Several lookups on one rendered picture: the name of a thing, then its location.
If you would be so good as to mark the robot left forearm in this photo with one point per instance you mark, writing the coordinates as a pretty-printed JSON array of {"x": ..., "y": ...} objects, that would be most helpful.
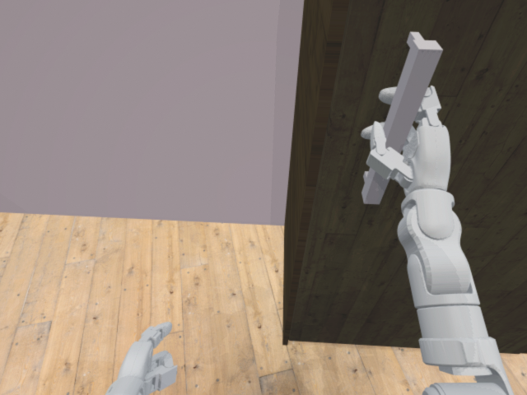
[{"x": 127, "y": 386}]

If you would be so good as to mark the right robot hand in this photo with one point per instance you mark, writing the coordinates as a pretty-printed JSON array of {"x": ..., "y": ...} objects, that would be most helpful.
[{"x": 427, "y": 150}]

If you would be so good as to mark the robot right forearm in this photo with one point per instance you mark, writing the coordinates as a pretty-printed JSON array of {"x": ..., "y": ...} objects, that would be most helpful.
[{"x": 454, "y": 334}]

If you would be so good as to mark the left robot hand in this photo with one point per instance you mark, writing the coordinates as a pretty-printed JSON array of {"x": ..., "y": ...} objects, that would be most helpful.
[{"x": 158, "y": 371}]

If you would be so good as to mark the wardrobe door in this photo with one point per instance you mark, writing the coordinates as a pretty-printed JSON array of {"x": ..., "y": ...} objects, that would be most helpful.
[{"x": 354, "y": 286}]

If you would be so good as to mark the handle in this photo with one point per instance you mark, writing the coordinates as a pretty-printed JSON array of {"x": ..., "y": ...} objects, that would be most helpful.
[{"x": 418, "y": 70}]

